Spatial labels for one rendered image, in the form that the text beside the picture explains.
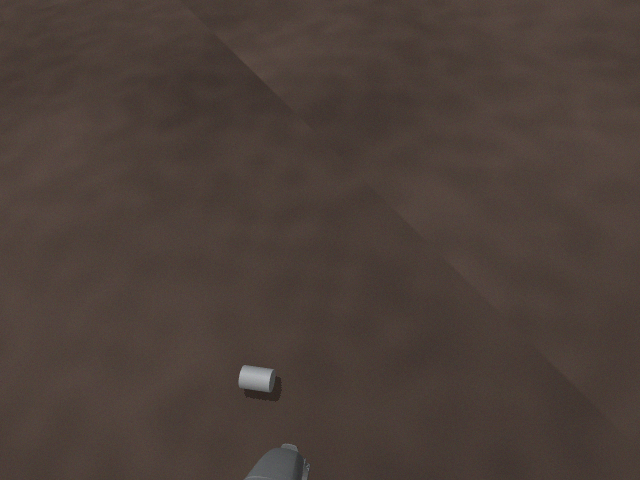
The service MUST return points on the can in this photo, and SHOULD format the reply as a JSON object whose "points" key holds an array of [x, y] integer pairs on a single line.
{"points": [[257, 378]]}

